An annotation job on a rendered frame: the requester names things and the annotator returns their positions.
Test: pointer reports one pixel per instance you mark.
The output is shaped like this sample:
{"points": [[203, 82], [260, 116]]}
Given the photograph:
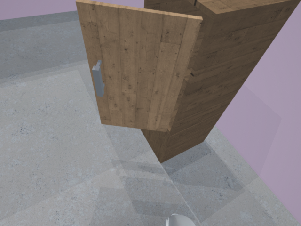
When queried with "cupboard door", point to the cupboard door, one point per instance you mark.
{"points": [[145, 54]]}

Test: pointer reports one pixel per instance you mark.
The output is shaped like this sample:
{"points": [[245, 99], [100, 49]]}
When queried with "handle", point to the handle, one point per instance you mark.
{"points": [[99, 85]]}

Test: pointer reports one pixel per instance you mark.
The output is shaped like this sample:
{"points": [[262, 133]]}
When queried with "right robot thigh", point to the right robot thigh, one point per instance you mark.
{"points": [[178, 220]]}

